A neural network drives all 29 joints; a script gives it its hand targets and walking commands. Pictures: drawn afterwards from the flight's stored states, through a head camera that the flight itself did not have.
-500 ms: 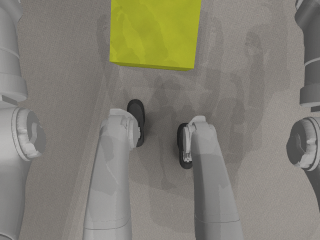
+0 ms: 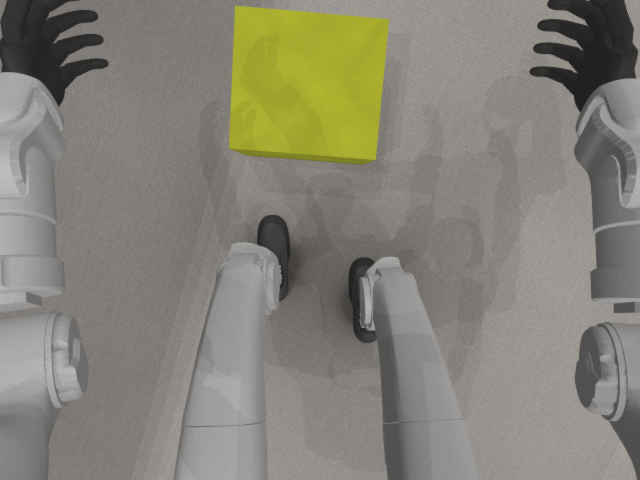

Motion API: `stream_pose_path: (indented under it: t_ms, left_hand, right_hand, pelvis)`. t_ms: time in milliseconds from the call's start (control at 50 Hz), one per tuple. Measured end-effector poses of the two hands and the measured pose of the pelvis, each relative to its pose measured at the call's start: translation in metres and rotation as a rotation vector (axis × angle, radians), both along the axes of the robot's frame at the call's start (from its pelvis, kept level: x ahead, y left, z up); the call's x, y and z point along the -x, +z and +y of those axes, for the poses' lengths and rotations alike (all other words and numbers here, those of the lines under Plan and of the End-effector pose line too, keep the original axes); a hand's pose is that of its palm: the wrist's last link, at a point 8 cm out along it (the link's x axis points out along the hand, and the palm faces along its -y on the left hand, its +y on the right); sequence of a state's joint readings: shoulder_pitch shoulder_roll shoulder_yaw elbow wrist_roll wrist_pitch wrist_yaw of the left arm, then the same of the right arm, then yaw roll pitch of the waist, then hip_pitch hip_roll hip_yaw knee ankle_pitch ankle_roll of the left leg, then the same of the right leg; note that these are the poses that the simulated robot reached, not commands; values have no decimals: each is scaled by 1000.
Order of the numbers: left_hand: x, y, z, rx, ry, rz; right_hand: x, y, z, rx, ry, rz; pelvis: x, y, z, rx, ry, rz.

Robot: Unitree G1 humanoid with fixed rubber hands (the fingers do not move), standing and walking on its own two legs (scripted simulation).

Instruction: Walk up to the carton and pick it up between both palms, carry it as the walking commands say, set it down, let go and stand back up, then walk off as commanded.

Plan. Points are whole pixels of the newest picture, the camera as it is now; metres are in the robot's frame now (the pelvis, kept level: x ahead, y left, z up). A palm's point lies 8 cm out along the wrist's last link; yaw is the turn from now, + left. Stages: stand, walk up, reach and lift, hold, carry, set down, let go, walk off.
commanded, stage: let go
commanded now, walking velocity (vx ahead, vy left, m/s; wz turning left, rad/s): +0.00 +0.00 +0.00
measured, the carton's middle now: (308, 96) +0.56 +0.04 -0.56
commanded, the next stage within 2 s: stand in 1.10 s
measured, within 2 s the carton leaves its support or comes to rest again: neither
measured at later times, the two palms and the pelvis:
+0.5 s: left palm out of the picture +0.30 +0.25 +0.01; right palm out of the picture +0.31 -0.25 +0.03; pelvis +0.06 +0.00 +0.09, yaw +1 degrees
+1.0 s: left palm out of the picture +0.27 +0.25 +0.04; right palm out of the picture +0.26 -0.24 +0.05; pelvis +0.10 +0.01 +0.11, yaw +1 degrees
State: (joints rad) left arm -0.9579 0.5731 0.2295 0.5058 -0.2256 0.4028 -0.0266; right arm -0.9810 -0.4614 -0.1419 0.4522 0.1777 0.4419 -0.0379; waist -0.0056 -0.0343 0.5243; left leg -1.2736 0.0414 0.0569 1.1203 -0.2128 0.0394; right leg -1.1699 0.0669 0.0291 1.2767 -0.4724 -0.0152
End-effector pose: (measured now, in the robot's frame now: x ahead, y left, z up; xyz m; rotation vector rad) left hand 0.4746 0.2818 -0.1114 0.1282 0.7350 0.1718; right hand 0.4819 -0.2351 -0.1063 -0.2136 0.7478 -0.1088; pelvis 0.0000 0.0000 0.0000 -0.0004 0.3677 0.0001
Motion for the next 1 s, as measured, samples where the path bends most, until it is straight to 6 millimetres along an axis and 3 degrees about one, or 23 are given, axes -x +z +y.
stream_pose_path:
  t_ms: [180, 300, 420, 560, 760, 1000]
  left_hand:
    - [79, 51, -10, 23, -55, 63]
    - [110, 96, -26, 82, -44, 1]
    - [150, 112, -37, 87, -42, 22]
    - [188, 127, -31, 78, -15, 67]
    - [203, 146, -25, 71, 4, 66]
    - [207, 154, -32, 84, 9, 33]
  right_hand:
    - [87, 55, -16, -11, -19, 47]
    - [114, 104, -11, -78, -42, -20]
    - [145, 127, -10, -64, -41, -22]
    - [183, 145, -10, -43, -48, 20]
    - [213, 158, -9, -43, -60, 47]
    - [221, 160, -9, -63, -60, 37]
  pelvis:
    - [-7, 28, 1, 3, -1, -147]
    - [-24, 46, 0, 2, -1, -149]
    - [-40, 72, 0, -3, 5, -242]
    - [-72, 97, 3, -11, 14, -341]
    - [-101, 114, 7, -12, 15, -436]
    - [-99, 115, 6, -14, 14, -494]
